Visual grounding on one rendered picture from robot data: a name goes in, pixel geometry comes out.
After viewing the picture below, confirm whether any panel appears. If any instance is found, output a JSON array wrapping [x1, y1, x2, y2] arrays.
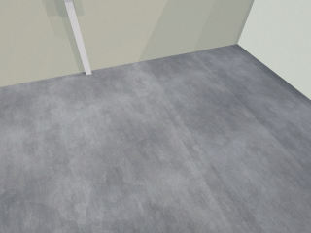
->
[[64, 0, 92, 75]]

